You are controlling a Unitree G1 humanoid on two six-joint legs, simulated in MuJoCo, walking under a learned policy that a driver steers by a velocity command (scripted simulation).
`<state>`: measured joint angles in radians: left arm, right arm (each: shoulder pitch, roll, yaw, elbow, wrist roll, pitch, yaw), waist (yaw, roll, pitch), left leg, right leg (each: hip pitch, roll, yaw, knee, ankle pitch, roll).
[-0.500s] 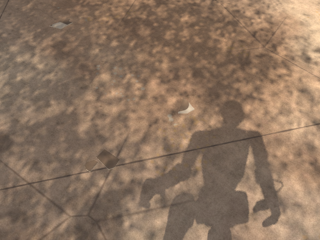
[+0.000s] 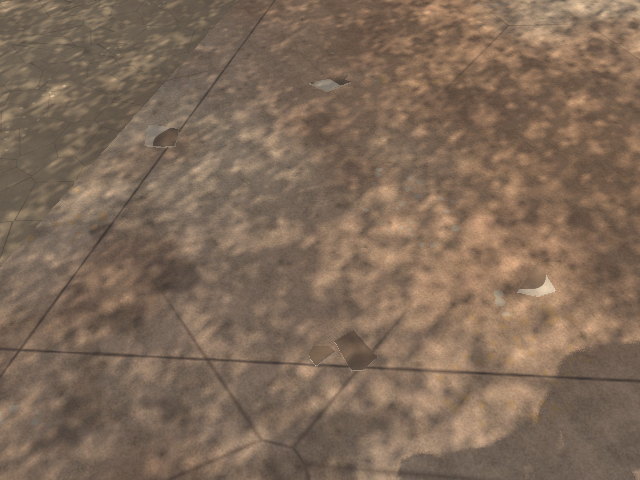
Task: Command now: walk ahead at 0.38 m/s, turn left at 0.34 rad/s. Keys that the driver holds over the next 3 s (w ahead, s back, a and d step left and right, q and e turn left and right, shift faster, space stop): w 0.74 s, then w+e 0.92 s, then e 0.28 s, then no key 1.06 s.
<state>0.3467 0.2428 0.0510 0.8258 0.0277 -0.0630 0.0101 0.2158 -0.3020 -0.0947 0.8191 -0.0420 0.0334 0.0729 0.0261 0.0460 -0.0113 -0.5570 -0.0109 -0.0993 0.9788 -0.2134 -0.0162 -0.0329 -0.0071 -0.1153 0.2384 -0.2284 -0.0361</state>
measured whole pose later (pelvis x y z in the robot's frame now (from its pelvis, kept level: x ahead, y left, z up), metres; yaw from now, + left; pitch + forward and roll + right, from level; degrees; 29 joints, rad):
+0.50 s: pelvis +0.22 +0.08 +0.00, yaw +3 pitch +1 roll +1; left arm 0.20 0.26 0.05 0.85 0.04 -0.02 -0.05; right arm 0.40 -0.22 -0.03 0.93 -0.01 -0.08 0.01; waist -0.02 -0.05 0.02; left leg 0.00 -0.09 0.05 0.20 -0.22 0.09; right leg -0.65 -0.12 -0.03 0.96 -0.13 -0.02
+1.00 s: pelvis +0.50 +0.04 +0.00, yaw -2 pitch +0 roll +0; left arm 0.40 0.23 0.05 0.97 0.00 -0.07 -0.01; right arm 0.15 -0.25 -0.03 0.86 -0.04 -0.05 0.02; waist 0.03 0.03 0.05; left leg -0.58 0.10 -0.02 0.96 -0.19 0.00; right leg -0.13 0.11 -0.02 0.29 -0.17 -0.12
